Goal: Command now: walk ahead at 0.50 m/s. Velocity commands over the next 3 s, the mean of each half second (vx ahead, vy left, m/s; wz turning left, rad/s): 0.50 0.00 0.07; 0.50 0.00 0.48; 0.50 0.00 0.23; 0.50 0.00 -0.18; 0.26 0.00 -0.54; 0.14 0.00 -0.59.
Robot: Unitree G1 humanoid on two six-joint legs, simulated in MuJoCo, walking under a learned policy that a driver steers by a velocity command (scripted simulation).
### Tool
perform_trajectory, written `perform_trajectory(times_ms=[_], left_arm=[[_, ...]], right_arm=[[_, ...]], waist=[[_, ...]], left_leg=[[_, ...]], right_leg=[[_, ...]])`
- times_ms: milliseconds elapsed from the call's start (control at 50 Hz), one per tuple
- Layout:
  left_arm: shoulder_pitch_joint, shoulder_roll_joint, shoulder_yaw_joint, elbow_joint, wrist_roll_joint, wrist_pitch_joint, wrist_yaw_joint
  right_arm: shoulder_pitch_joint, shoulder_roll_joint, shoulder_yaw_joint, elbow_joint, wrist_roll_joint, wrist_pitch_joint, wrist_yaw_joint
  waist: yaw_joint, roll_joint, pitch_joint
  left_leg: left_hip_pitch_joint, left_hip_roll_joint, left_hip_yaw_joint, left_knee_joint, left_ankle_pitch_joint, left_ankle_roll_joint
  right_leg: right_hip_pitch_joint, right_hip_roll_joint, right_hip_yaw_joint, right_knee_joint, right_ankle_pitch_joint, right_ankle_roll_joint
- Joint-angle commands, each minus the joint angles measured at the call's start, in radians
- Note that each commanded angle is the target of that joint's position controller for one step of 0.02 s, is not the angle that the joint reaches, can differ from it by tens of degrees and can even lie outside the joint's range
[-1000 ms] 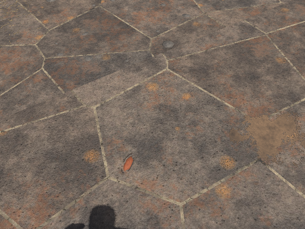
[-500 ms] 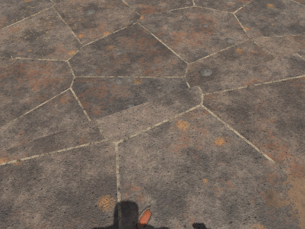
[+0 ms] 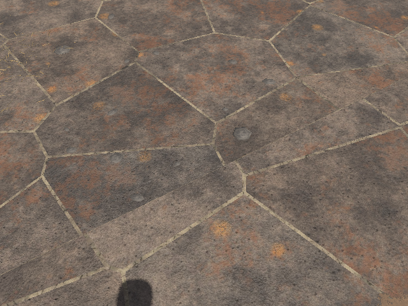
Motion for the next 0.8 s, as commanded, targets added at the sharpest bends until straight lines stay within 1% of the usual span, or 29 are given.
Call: perform_trajectory(times_ms=[20,60,100,120,140,160,180,200,220,240,260,280,300,340,380,420,440,460,480,500,520,560,620,680,720,740,760,780,800], left_arm=[[-0.118,0.036,-0.004,-0.076,-0.007,-0.013,-0.014],[-0.157,0.044,-0.007,-0.097,-0.01,-0.018,-0.026],[-0.149,0.063,-0.004,-0.108,-0.012,-0.025,-0.036],[-0.112,0.081,0.003,-0.101,-0.012,-0.027,-0.038],[-0.028,0.106,0.017,-0.08,-0.009,-0.029,-0.038],[0.137,0.152,0.043,-0.025,-0.005,-0.029,-0.032],[0.324,0.229,0.065,0.014,0.008,-0.027,-0.022],[0.374,0.287,0.074,0.037,0.006,-0.021,-0.026],[0.365,0.195,0.046,0.03,-0.005,-0.022,-0.027],[0.28,0.153,0.033,0.014,-0.005,-0.025,-0.023],[0.204,0.13,0.024,-0.006,0.002,-0.028,-0.022],[0.149,0.105,0.018,-0.014,0.014,-0.031,-0.024],[0.123,0.076,0.008,-0.015,0.024,-0.035,-0.025],[0.133,0.078,0.008,-0.002,0.02,-0.039,-0.025],[0.162,0.108,0.016,0.013,0.023,-0.045,-0.013],[0.192,0.121,0.021,0.028,0.027,-0.045,0.0],[0.32,-0.019,-0.018,0.051,0.151,-0.077,-0.019],[0.37,-0.014,-0.018,0.077,0.151,-0.081,-0.035],[0.345,0.006,-0.022,0.066,0.144,-0.082,-0.045],[0.321,0.019,-0.027,0.056,0.129,-0.08,-0.052],[0.312,0.025,-0.034,0.052,0.122,-0.076,-0.055],[0.367,0.026,-0.041,0.067,0.122,-0.063,-0.054],[0.423,0.049,-0.039,0.085,0.118,-0.062,-0.052],[0.458,0.068,-0.03,0.102,0.103,-0.055,-0.046],[0.458,0.101,-0.014,0.1,0.104,-0.046,-0.039],[0.439,0.124,-0.005,0.091,0.106,-0.043,-0.034],[0.452,0.124,-0.006,0.086,0.118,-0.045,-0.032],[0.554,0.039,-0.033,0.072,0.131,-0.058,-0.026],[0.515,0.032,-0.061,0.024,0.149,-0.075,-0.058]], right_arm=[[0.03,-0.164,-0.032,-0.026,0.009,-0.004,-0.007],[0.054,-0.17,-0.036,-0.01,0.012,0.007,-0.009],[0.051,-0.181,-0.043,-0.003,0.016,0.017,-0.013],[0.035,-0.189,-0.046,-0.006,0.016,0.022,-0.015],[0.009,-0.193,-0.047,-0.012,0.018,0.027,-0.017],[-0.001,-0.17,-0.038,-0.019,0.017,0.031,-0.017],[0.011,-0.137,-0.022,-0.043,-0.001,0.031,-0.018],[0.126,-0.007,0.013,-0.048,-0.002,0.007,-0.007],[0.066,-0.104,-0.007,-0.041,0.021,-0.017,0.0],[-0.025,-0.149,-0.02,-0.071,0.044,-0.032,0.004],[-0.08,-0.149,-0.02,-0.081,0.043,-0.037,-0.002],[-0.106,-0.143,-0.027,-0.085,0.029,-0.033,-0.009],[-0.088,-0.134,-0.032,-0.079,0.022,-0.02,-0.011],[-0.056,-0.087,-0.028,-0.07,0.023,0.005,-0.012],[-0.099,-0.082,-0.029,-0.083,0.022,0.02,-0.014],[-0.153,-0.083,-0.031,-0.1,0.018,0.025,-0.011],[-0.058,0.043,0.03,-0.054,-0.139,0.009,0.04],[-0.077,0.02,0.016,-0.05,-0.129,0.004,0.057],[-0.133,-0.025,0.009,-0.071,-0.107,0.0,0.065],[-0.185,-0.053,0.003,-0.089,-0.092,-0.005,0.071],[-0.227,-0.06,0.005,-0.109,-0.087,-0.007,0.076],[-0.284,-0.037,0.024,-0.136,-0.08,0.003,0.079],[-0.356,-0.035,0.033,-0.176,-0.066,0.016,0.076],[-0.392,-0.047,0.028,-0.201,-0.067,0.025,0.072],[-0.376,-0.071,0.014,-0.215,-0.058,0.022,0.066],[-0.325,-0.093,0.002,-0.212,-0.044,0.012,0.059],[-0.223,-0.127,-0.013,-0.19,-0.031,-0.002,0.047],[-0.021,-0.159,-0.025,-0.142,-0.021,-0.01,0.03],[0.235,-0.213,-0.044,-0.084,-0.024,-0.003,0.016]], waist=[[-0.006,0.093,0.075],[-0.012,0.096,0.089],[0.011,0.111,0.08],[0.037,0.122,0.058],[0.089,0.131,0.006],[0.16,0.112,-0.093],[0.213,-0.001,-0.246],[0.143,-0.263,-0.355],[0.178,-0.178,-0.343],[0.169,-0.138,-0.205],[0.143,-0.052,-0.128],[0.114,-0.021,-0.07],[0.078,-0.032,-0.054],[0.052,-0.042,-0.038],[0.053,-0.025,0.0],[0.067,-0.011,0.022],[0.097,-0.012,0.057],[0.105,-0.014,0.084],[0.104,-0.008,0.074],[0.1,-0.007,0.062],[0.094,-0.011,0.053],[0.108,-0.022,0.073],[0.122,-0.022,0.101],[0.11,-0.035,0.112],[0.076,-0.055,0.091],[0.032,-0.051,0.06],[-0.002,-0.052,-0.012],[-0.001,0.026,-0.248],[-0.123,0.129,-0.39]], left_leg=[[-0.038,0.264,-0.112,-0.08,0.197,0.141],[0.038,0.298,-0.12,-0.043,0.223,0.136],[0.095,0.328,-0.129,0.006,0.299,0.122],[0.108,0.33,-0.125,0.049,0.402,0.11],[0.101,0.31,-0.101,0.144,0.571,0.093],[0.043,0.255,-0.061,0.33,0.653,0.066],[-0.169,0.192,-0.013,0.646,0.392,0.028],[-0.562,-0.004,-0.041,0.979,-0.289,-0.035],[-0.676,0.035,-0.179,1.106,-0.385,-0.019],[-0.75,0.086,-0.164,1.13,-0.311,-0.001],[-0.726,0.14,-0.136,1.092,-0.216,0.005],[-0.682,0.172,-0.129,1.028,-0.151,0.003],[-0.616,0.198,-0.139,0.988,-0.109,0.005],[-0.573,0.214,-0.136,0.923,-0.083,-0.002],[-0.625,0.222,-0.139,0.854,-0.009,-0.018],[-0.686,0.214,-0.156,0.765,0.099,-0.029],[-0.747,0.168,-0.196,0.771,0.233,-0.016],[-0.813,0.153,-0.222,0.742,0.281,-0.009],[-0.828,0.144,-0.212,0.702,0.325,-0.004],[-0.805,0.138,-0.189,0.667,0.364,-0.003],[-0.769,0.141,-0.16,0.635,0.394,-0.004],[-0.765,0.151,-0.12,0.57,0.397,-0.006],[-0.729,0.131,-0.07,0.451,0.365,0.012],[-0.704,0.094,-0.041,0.374,0.231,0.039],[-0.616,0.044,-0.002,0.358,0.128,0.063],[-0.497,-0.001,0.034,0.338,0.143,0.084],[-0.277,-0.047,0.053,0.392,0.194,0.117],[0.234,0.017,-0.087,0.556,0.31,0.23],[0.572,0.193,-0.475,0.384,0.206,0.372]], right_leg=[[0.029,0.032,-0.034,-0.095,0.048,-0.001],[0.008,0.038,-0.03,-0.134,-0.005,-0.017],[0.038,0.05,-0.033,-0.164,-0.08,-0.043],[0.102,0.069,-0.048,-0.175,-0.116,-0.057],[0.233,0.104,-0.08,-0.194,-0.125,-0.077],[0.462,0.125,-0.094,-0.196,-0.104,-0.106],[0.778,-0.054,0.112,-0.166,-0.083,-0.171],[1.077,-0.261,0.597,-0.3,-0.288,-0.328],[1.069,-0.247,0.671,-0.37,-0.415,-0.307],[0.953,-0.217,0.526,-0.382,-0.388,-0.263],[0.81,-0.181,0.412,-0.405,-0.305,-0.238],[0.676,-0.152,0.334,-0.435,-0.224,-0.228],[0.595,-0.124,0.276,-0.466,-0.177,-0.216],[0.53,-0.115,0.208,-0.517,-0.147,-0.224],[0.514,-0.118,0.142,-0.559,-0.117,-0.226],[0.54,-0.115,0.082,-0.575,-0.076,-0.212],[0.592,-0.131,0.054,-0.58,-0.115,-0.264],[0.634,-0.143,0.033,-0.579,-0.108,-0.266],[0.645,-0.13,-0.008,-0.573,-0.097,-0.259],[0.631,-0.117,-0.051,-0.567,-0.081,-0.251],[0.607,-0.114,-0.087,-0.567,-0.054,-0.244],[0.641,-0.129,-0.127,-0.573,0.009,-0.237],[0.721,-0.135,-0.177,-0.57,0.088,-0.216],[0.855,-0.166,-0.192,-0.533,0.225,-0.196],[0.901,-0.177,-0.226,-0.451,0.458,-0.177],[0.874,-0.16,-0.268,-0.353,0.619,-0.155],[0.772,-0.123,-0.3,-0.203,0.729,-0.117],[0.441,-0.064,-0.302,0.081,0.602,-0.033],[0.116,0.059,-0.238,0.353,0.045,0.04]])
